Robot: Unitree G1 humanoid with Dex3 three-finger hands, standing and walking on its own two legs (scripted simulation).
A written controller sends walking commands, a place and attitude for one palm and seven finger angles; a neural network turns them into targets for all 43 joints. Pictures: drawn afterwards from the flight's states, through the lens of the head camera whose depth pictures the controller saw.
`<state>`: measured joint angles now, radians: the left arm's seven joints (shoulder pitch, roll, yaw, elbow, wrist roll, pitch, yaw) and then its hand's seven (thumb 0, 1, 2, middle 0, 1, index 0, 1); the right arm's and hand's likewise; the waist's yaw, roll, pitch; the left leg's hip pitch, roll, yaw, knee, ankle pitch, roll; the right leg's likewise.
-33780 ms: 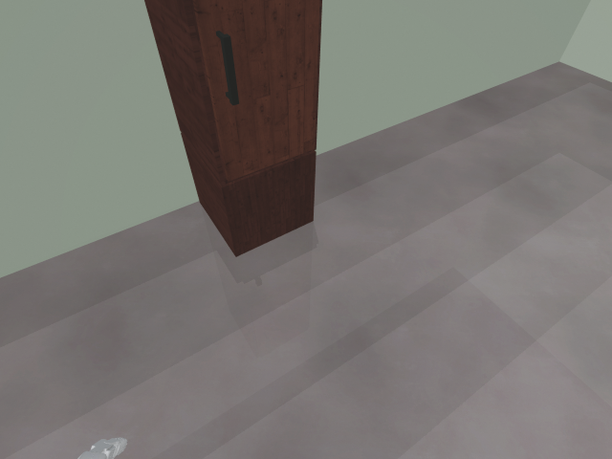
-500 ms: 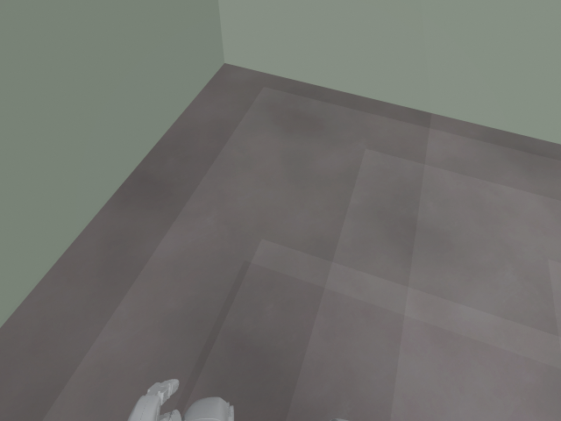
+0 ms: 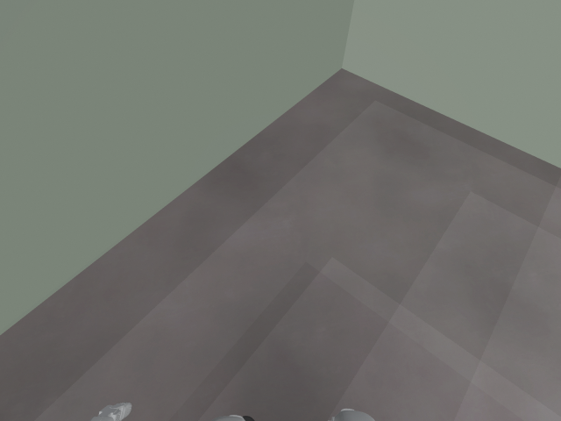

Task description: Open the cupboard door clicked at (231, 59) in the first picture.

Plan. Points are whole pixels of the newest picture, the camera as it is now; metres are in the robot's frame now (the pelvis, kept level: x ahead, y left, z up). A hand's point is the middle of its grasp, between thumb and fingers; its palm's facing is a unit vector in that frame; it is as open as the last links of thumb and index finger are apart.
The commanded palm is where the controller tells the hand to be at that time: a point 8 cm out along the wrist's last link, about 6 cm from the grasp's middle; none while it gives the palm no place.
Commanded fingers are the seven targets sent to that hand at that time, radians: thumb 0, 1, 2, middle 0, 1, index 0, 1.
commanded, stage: turn to face it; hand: left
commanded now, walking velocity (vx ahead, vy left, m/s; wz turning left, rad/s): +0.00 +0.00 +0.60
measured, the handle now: out of the picture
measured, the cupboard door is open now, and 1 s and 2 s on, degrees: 53 53 53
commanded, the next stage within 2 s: none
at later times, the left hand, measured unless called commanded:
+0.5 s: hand out of the picture -0.02 +0.16 -0.19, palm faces +0.38 -0.90 -0.23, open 7.3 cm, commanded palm none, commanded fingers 0.00 0.90 0.90 -0.20 -0.30 -0.20 -0.30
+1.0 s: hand out of the picture +0.03 +0.14 -0.14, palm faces +0.57 -0.77 -0.30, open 7.4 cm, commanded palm none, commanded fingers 0.00 0.90 0.90 -0.20 -0.30 -0.20 -0.30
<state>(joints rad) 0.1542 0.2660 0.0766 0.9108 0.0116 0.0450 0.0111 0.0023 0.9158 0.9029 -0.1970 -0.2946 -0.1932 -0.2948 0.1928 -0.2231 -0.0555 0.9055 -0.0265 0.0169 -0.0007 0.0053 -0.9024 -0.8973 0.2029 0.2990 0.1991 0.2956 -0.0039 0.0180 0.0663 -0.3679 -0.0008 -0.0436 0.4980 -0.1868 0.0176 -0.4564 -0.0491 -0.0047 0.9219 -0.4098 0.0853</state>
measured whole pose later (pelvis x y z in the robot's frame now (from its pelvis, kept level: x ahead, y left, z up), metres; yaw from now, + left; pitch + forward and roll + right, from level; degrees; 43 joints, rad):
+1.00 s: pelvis +0.06 -0.09 +0.00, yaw +38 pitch +1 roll +2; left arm 0.16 0.19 0.03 0.86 0.01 0.01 0.02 0.00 0.91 0.90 -0.20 -0.30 -0.20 -0.30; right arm 0.18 -0.27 -0.10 0.94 -0.02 0.08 0.01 0.01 -0.91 -0.90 0.20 0.30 0.20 0.30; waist -0.03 0.05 0.10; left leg -0.51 -0.03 -0.03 1.12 -0.47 -0.05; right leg -0.24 -0.07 -0.09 0.56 -0.33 -0.01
